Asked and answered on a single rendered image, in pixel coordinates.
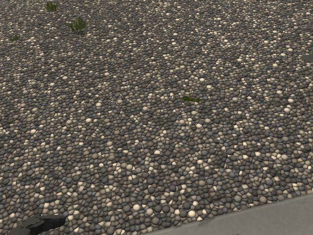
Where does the left robot hand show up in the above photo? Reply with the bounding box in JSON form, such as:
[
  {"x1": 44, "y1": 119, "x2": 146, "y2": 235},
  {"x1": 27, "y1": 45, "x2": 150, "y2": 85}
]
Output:
[{"x1": 7, "y1": 213, "x2": 66, "y2": 235}]

